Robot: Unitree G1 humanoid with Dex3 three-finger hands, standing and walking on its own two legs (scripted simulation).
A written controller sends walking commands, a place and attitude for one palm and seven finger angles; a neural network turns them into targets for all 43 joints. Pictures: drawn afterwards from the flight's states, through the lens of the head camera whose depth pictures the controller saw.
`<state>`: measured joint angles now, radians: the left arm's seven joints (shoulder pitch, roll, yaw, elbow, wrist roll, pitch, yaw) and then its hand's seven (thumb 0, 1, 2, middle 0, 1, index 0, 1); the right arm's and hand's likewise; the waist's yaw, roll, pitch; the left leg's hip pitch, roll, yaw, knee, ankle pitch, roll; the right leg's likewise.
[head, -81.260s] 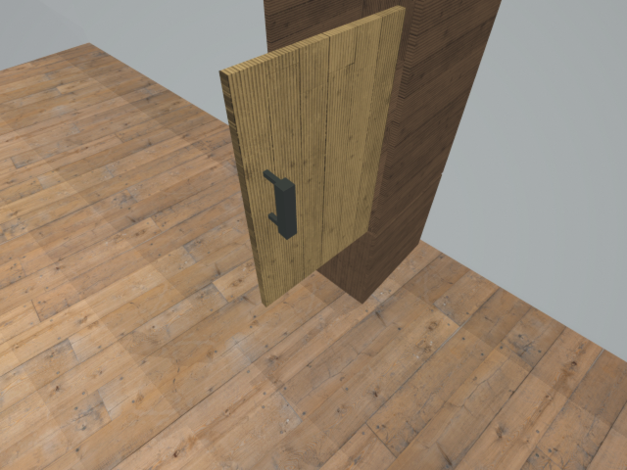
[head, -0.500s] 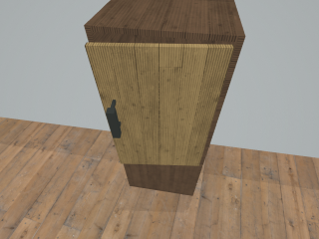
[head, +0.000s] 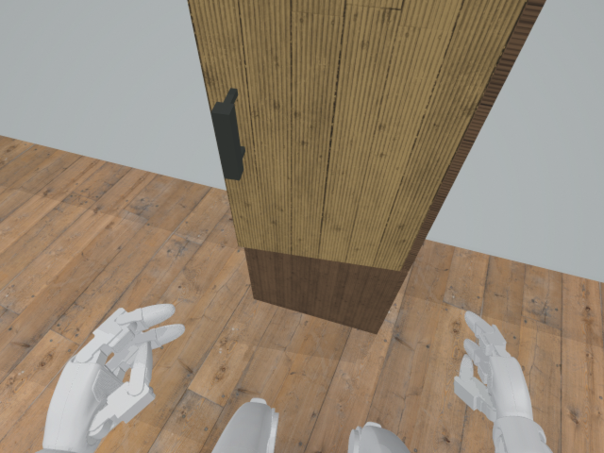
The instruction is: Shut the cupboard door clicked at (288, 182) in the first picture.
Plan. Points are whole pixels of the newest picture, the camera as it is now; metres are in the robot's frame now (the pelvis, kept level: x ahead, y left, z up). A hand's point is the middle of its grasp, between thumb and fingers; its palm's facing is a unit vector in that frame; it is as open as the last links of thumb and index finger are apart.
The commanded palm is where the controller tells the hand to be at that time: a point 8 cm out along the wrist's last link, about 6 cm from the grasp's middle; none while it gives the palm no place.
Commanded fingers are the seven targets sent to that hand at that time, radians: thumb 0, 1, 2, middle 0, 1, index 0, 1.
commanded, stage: raise the hand and make a fist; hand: left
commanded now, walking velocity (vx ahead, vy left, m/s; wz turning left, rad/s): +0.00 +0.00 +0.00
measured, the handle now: (233, 134) +0.52 +0.18 +0.12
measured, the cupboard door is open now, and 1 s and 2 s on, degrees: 7 7 7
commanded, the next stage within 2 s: bring the fist close to the handle in 1.40 s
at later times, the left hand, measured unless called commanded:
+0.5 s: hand (142, 341) +0.21 +0.21 +0.08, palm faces -0.05 -1.00 -0.03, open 3.5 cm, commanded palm +0.19 +0.26 +0.09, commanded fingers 0.00 0.90 0.90 -1.13 -1.32 -1.13 -1.32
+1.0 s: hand (130, 301) +0.24 +0.22 +0.12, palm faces -0.04 -1.00 -0.04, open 3.1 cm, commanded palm +0.22 +0.27 +0.12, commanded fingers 0.00 0.90 0.90 -1.30 -1.50 -1.30 -1.50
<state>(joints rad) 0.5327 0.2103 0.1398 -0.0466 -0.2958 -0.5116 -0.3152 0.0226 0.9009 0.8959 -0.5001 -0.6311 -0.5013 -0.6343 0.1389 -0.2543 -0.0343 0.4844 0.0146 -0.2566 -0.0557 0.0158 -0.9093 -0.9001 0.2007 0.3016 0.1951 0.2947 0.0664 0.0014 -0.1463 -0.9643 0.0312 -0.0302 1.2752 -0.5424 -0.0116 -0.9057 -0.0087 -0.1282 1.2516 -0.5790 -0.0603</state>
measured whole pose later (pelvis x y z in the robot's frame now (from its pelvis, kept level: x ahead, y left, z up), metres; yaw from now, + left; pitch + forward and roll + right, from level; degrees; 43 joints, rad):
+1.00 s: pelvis +0.02 +0.03 +0.04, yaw +0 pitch +10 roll -3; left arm 0.38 0.26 0.15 -0.08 -0.29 -0.29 -0.26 0.02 0.90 0.90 -1.29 -1.49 -1.29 -1.49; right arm 0.28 -0.24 0.06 0.48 0.02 -0.18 -0.05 0.02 -0.90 -0.90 0.21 0.30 0.20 0.30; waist 0.00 0.04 -0.12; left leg -0.75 0.02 0.00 1.06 -0.48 0.04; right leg -0.68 -0.01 -0.10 0.99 -0.48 -0.01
